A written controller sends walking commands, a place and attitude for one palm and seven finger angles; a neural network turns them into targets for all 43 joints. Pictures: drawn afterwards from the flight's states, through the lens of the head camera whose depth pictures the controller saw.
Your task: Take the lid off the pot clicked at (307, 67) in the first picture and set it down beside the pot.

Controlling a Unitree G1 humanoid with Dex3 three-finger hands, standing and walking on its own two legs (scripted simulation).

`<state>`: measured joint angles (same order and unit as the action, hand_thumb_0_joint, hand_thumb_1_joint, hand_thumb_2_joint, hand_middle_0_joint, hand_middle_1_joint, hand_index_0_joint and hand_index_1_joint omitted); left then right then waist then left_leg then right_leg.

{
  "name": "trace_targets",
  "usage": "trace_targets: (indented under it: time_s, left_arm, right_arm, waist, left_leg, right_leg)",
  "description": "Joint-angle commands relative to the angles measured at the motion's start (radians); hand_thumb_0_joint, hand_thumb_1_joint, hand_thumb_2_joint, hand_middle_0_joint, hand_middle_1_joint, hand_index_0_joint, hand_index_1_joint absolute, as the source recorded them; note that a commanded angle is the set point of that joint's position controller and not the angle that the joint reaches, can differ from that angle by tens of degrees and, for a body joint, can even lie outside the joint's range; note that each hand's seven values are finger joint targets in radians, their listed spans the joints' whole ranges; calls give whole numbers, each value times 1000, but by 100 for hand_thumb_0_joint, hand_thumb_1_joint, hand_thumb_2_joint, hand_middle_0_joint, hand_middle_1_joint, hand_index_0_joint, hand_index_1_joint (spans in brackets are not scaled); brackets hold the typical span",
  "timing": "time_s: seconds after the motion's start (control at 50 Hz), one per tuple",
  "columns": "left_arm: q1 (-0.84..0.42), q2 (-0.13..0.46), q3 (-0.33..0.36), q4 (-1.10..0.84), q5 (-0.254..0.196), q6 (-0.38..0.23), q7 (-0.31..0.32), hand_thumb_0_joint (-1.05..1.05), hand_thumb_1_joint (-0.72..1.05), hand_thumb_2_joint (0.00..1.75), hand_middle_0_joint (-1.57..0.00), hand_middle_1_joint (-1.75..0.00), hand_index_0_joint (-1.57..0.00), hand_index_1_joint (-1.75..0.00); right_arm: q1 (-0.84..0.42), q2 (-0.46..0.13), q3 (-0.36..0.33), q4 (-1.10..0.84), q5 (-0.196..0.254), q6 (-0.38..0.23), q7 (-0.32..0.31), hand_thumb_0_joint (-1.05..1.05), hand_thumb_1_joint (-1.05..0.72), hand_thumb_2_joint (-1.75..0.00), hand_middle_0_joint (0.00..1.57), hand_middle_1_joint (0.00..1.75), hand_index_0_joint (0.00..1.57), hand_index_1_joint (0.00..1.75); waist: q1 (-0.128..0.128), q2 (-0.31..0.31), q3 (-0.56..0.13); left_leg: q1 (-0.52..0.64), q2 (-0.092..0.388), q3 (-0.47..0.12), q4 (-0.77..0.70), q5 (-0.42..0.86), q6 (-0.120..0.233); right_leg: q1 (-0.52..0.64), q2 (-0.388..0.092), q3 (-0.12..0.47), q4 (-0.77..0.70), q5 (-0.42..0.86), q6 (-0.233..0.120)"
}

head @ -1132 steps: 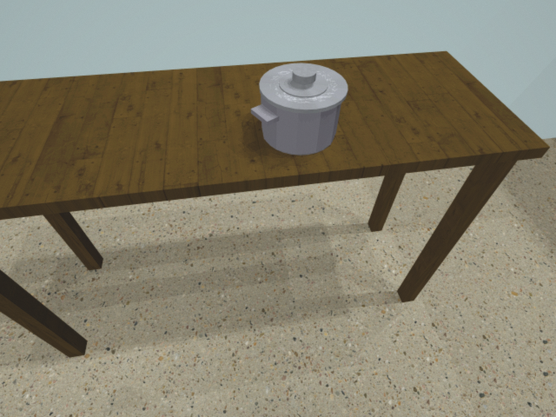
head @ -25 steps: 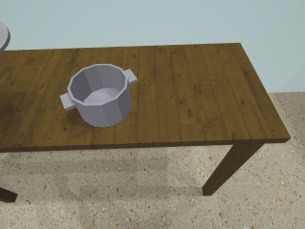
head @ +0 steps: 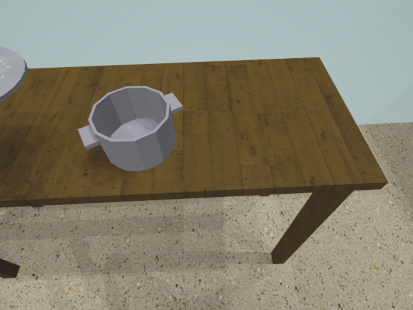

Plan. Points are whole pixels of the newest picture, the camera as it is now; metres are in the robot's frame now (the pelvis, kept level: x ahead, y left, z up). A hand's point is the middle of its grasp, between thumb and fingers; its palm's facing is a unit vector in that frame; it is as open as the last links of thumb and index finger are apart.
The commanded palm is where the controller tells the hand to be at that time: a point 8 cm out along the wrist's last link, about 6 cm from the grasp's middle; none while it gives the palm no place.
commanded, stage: lower the lid onto the table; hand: left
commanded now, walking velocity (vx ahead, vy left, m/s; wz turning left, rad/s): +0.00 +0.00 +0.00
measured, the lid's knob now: out of the picture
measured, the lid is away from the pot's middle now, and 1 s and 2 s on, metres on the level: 0.24 0.23 0.24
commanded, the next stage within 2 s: none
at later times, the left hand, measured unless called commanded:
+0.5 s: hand out of the picture +0.44 +0.36 +0.23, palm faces -0.30 -0.14 -0.94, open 6.5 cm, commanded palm +0.44 +0.36 +0.29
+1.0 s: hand out of the picture +0.44 +0.35 +0.20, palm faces -0.34 -0.14 -0.93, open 6.5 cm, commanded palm +0.45 +0.36 +0.26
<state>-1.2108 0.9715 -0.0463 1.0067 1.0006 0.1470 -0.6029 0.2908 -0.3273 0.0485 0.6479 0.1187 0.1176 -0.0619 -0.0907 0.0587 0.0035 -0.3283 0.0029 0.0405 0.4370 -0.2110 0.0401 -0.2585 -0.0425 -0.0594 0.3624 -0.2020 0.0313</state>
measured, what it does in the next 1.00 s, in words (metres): stands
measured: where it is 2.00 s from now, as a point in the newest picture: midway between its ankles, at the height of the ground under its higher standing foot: outside the picture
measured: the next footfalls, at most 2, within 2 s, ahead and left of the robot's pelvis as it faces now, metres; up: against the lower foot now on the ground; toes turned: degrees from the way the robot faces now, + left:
none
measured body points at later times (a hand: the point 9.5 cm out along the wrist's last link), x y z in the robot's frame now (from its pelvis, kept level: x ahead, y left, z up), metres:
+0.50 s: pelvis +0.00 +0.01 +0.00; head +0.05 +0.00 +0.45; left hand +0.45 +0.36 +0.28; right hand +0.05 -0.27 -0.13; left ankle +0.00 +0.09 -0.74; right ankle -0.02 -0.14 -0.74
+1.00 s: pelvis +0.00 +0.01 +0.00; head +0.06 +0.00 +0.44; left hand +0.46 +0.36 +0.25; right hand +0.05 -0.27 -0.13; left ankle +0.00 +0.09 -0.74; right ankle -0.02 -0.14 -0.74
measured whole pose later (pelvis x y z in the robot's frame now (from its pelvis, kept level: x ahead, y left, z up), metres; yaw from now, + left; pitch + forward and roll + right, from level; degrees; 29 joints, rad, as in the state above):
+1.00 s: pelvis +0.00 +0.01 +0.00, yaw +0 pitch +7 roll -2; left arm -1.09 0.92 -0.02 1.03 0.96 0.03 -0.56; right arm 0.32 -0.33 0.03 0.66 0.11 0.12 -0.06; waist -0.11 0.05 -0.01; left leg -0.37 0.00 0.04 0.47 -0.23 0.05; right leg -0.29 -0.05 -0.06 0.38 -0.21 0.04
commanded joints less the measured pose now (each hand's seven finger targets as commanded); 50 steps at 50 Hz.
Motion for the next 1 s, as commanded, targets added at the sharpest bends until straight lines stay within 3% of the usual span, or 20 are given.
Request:
trace_targets:
  time_s: [0.0,0.04,0.08,0.12,0.16,0.34,0.36,0.42,0.46,0.48,0.54,0.6,0.64,0.68,0.74,0.76,0.84,0.86,0.94,0.98]
  left_arm:
    - [-524,341,81,-266,16,-12,65,0,64,101,-85,-99,-98,-105]
    - [-472,260,28,-234,-5,-9,60,0,64,101,-85,-99,-98,-105]
    - [-443,308,71,-188,2,-14,62,0,64,101,-85,-99,-98,-105]
    - [-447,278,45,-166,-2,-20,61,0,64,101,-85,-99,-98,-105]
    - [-526,322,69,-290,-3,-28,69,0,64,101,-85,-99,-98,-105]
    - [-413,285,61,-136,-14,-54,74,0,64,101,-85,-99,-98,-105]
    - [-467,320,81,-192,-8,-60,78,0,64,101,-85,-99,-98,-105]
    - [-492,304,69,-181,-9,-67,78,0,64,101,-85,-99,-98,-105]
    - [-503,333,99,-279,-9,-74,89,0,64,101,-85,-99,-98,-105]
    - [-472,296,84,-249,-11,-72,87,0,64,101,-85,-99,-98,-105]
    - [-356,284,89,-127,-26,-77,83,0,64,101,-85,-99,-98,-105]
    - [-448,246,45,-174,-25,-75,83,0,64,101,-85,-99,-98,-105]
    - [-426,266,58,-150,-28,-83,87,0,64,101,-85,-99,-98,-105]
    - [-432,357,131,-163,-12,-98,97,0,64,101,-85,-99,-98,-105]
    - [-423,298,90,-187,-30,-104,96,0,64,101,-85,-99,-98,-105]
    - [-427,360,146,-223,-21,-107,103,0,64,101,-85,-99,-98,-105]
    - [-368,256,69,-147,-42,-107,94,0,64,101,-85,-99,-98,-105]
    - [-384,282,90,-165,-34,-106,98,0,64,101,-85,-99,-98,-105]
    - [-377,285,99,-215,-42,-114,105,0,64,101,-85,-99,-98,-105]
    - [-349,320,140,-169,-39,-117,106,0,64,101,-85,-99,-98,-105]
  right_arm:
    - [31,-151,-65,-86,-7,-31,-10,0,-90,-90,20,30,20,30]
    - [33,-152,-66,-85,-4,-36,-11,0,-90,-90,20,30,20,30]
    - [43,-155,-62,-73,-6,-32,-8,0,-90,-90,20,30,20,30]
    - [45,-153,-64,-68,-6,-33,-10,0,-90,-90,20,30,20,30]
    - [39,-157,-67,-73,-6,-30,-8,0,-90,-90,20,30,20,30]
    - [60,-161,-67,-65,-8,-37,-9,0,-90,-90,20,30,20,30]
    - [58,-160,-68,-63,-9,-33,-7,0,-90,-90,20,30,20,30]
    - [61,-159,-69,-63,-9,-33,-10,0,-90,-90,20,30,20,30]
    - [61,-159,-75,-75,-13,-36,-7,0,-90,-90,20,30,20,30]
    - [57,-155,-76,-75,-15,-38,-8,0,-90,-90,20,30,20,30]
    - [67,-165,-73,-69,-10,-33,-3,0,-90,-90,20,30,20,30]
    - [65,-158,-76,-63,-11,-24,-2,0,-90,-90,20,30,20,30]
    - [71,-166,-74,-62,-12,-30,-6,0,-90,-90,20,30,20,30]
    - [77,-165,-73,-64,-17,-29,-7,0,-90,-90,20,30,20,30]
    - [71,-165,-79,-67,-14,-33,-7,0,-90,-90,20,30,20,30]
    - [75,-164,-80,-67,-18,-31,-3,0,-90,-90,20,30,20,30]
    - [70,-166,-80,-65,-10,-25,0,0,-90,-90,20,30,20,30]
    - [77,-162,-81,-62,-14,-23,0,0,-90,-90,20,30,20,30]
    - [71,-165,-83,-71,-15,-27,-4,0,-90,-90,20,30,20,30]
    - [83,-166,-82,-58,-18,-23,-2,0,-90,-90,20,30,20,30]
  waist:
    - [5,103,-434]
    - [-7,116,-397]
    - [-3,64,-368]
    - [-10,70,-351]
    - [-1,114,-422]
    - [-9,78,-364]
    - [-4,79,-392]
    - [-11,86,-395]
    - [0,132,-474]
    - [-8,145,-455]
    - [-3,69,-375]
    - [-19,73,-380]
    - [-16,77,-387]
    - [-5,64,-439]
    - [-9,114,-433]
    - [0,107,-458]
    - [-12,111,-380]
    - [-12,82,-400]
    - [-12,134,-443]
    - [-9,62,-424]
  left_leg:
    - [275,-31,-32,1,363,55]
    - [291,-27,-42,6,415,55]
    - [255,-30,-34,3,339,54]
    - [244,-33,-32,0,316,53]
    - [287,-26,-45,-1,361,51]
    - [250,-28,-43,8,356,51]
    - [257,-27,-44,4,338,48]
    - [261,-29,-44,1,313,52]
    - [322,-26,-63,14,416,48]
    - [338,-26,-64,25,446,50]
    - [258,-27,-52,16,396,47]
    - [272,-27,-52,11,344,50]
    - [269,-26,-54,14,359,49]
    - [258,-36,-45,23,360,57]
    - [298,-28,-57,26,423,50]
    - [302,-28,-61,32,432,49]
    - [275,-24,-58,26,408,44]
    - [277,-27,-56,32,392,48]
    - [322,-26,-69,46,476,49]
    - [284,-29,-60,46,420,54]
  right_leg:
    - [83,75,-3,4,263,-62]
    - [42,80,-14,-8,265,-65]
    - [50,83,-11,-5,244,-60]
    - [40,83,-16,-5,234,-62]
    - [63,81,-7,-2,246,-63]
    - [30,84,-18,-3,241,-65]
    - [47,84,-12,2,239,-61]
    - [39,84,-13,0,228,-61]
    - [46,83,-11,12,254,-64]
    - [13,86,-16,9,253,-64]
    - [13,84,-19,3,249,-64]
    - [-1,85,-19,1,226,-58]
    - [6,86,-18,2,234,-64]
    - [56,86,-7,15,264,-60]
    - [22,83,-14,8,271,-63]
    - [42,84,-9,18,280,-60]
    - [-14,84,-21,9,247,-63]
    - [-1,87,-15,14,247,-59]
    - [-11,87,-16,15,274,-64]
    - [8,90,-17,19,270,-57]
